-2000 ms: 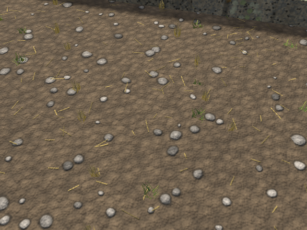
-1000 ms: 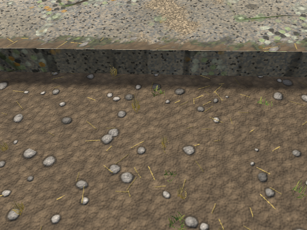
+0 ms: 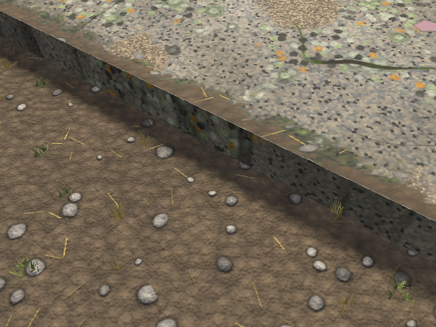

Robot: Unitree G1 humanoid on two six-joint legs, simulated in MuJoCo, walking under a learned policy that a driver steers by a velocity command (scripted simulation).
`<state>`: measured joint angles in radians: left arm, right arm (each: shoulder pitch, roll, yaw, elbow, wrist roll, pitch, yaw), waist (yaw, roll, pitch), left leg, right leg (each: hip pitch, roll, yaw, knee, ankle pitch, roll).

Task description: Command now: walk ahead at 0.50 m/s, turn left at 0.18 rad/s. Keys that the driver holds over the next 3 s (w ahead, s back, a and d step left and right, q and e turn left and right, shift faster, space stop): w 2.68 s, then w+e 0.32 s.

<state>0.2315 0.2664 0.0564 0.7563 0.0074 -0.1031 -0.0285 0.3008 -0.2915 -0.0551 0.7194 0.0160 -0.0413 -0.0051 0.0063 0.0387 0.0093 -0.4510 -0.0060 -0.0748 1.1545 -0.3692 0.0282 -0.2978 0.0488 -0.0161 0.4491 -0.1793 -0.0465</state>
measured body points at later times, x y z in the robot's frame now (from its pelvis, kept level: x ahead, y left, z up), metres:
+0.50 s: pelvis +0.27 +0.06 +0.00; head +0.30 +0.08 +0.45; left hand +0.34 +0.35 -0.13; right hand +0.42 -0.20 -0.09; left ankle +0.31 +0.15 -0.74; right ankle +0.20 -0.09 -0.65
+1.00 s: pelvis +0.54 +0.01 +0.00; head +0.57 +0.00 +0.45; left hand +0.69 +0.28 -0.10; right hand +0.61 -0.27 -0.13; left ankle +0.43 +0.15 -0.65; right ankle +0.60 -0.08 -0.74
